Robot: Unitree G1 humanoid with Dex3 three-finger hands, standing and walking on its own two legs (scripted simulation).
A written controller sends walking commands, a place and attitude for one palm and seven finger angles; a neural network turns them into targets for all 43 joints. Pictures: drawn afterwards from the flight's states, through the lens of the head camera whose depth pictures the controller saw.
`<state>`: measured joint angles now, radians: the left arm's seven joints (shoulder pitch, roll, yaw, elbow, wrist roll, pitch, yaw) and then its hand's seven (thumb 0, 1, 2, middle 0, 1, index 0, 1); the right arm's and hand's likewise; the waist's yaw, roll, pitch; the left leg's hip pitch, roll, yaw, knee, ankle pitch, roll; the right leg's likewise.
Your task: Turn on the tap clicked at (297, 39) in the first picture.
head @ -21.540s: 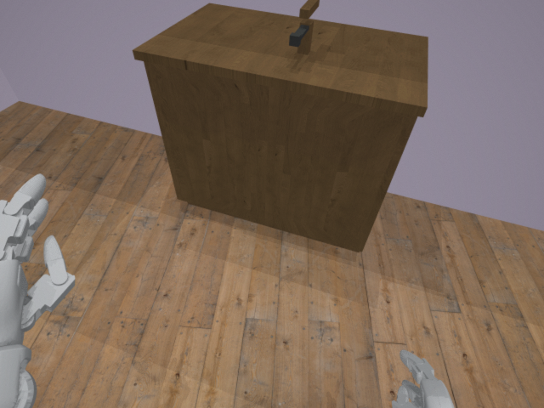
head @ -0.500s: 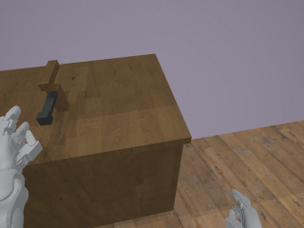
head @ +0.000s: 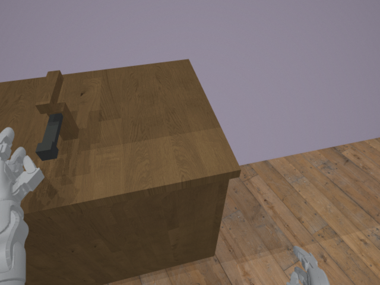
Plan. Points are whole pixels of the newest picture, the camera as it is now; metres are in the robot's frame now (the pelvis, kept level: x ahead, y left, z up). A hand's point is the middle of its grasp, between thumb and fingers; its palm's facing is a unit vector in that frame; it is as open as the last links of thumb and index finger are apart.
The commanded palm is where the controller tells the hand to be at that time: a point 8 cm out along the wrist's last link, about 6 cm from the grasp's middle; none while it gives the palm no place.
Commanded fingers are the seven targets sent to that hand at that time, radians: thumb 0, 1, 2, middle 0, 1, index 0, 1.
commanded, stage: reach beside the lever's end, fingers flat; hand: left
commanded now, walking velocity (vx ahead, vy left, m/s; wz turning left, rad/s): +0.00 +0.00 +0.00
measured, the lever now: (47, 150) +0.32 +0.33 +0.13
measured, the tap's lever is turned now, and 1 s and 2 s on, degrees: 0 0 17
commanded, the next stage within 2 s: push the lever round in 0.66 s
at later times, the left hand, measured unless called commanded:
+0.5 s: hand (39, 166) +0.30 +0.34 +0.11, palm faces +0.52 -0.85 -0.11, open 7.8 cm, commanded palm +0.24 +0.38 +0.11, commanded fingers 0.00 0.90 0.90 -0.15 -0.15 -0.15 -0.15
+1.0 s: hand (36, 172) +0.28 +0.34 +0.11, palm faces +0.54 -0.84 -0.09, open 7.8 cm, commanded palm +0.24 +0.36 +0.11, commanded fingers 0.00 0.90 0.90 -0.15 -0.15 -0.15 -0.15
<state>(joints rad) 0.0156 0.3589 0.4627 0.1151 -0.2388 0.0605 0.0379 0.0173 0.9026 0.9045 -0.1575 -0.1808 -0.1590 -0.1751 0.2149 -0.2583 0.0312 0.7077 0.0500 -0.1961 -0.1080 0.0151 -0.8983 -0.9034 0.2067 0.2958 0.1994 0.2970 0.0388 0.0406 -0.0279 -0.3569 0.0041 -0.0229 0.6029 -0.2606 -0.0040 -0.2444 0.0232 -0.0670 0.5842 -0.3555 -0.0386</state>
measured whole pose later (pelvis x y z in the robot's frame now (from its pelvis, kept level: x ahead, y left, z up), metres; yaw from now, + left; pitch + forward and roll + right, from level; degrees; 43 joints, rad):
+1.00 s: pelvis +0.00 +0.00 +0.00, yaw +0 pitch +2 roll -1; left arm -0.07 0.38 0.50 0.30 -0.23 -0.04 -0.01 0.02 0.90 0.90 -0.15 -0.15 -0.15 -0.15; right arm 0.22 -0.26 0.03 0.70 0.05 -0.17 -0.10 0.01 -0.90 -0.90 0.21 0.30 0.20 0.30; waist 0.03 0.04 -0.04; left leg -0.42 0.01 -0.04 0.65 -0.27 0.00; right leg -0.30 0.03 -0.08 0.62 -0.36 -0.04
